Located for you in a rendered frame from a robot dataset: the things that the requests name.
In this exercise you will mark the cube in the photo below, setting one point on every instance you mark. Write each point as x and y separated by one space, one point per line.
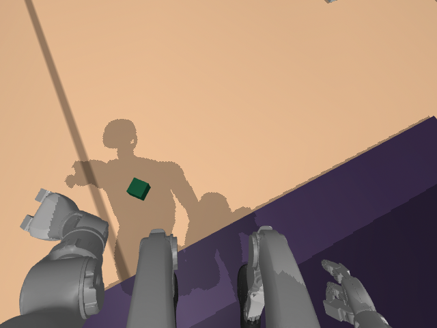
138 189

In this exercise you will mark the left robot hand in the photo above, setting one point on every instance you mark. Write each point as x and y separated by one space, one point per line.
53 209

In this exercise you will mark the left robot arm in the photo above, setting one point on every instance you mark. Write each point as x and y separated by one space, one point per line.
66 287

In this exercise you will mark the right robot hand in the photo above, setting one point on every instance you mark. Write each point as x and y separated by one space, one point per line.
352 297

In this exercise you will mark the right robot foot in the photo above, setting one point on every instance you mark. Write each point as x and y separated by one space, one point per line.
242 288

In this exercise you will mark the right robot arm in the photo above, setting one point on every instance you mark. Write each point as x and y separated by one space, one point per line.
370 319

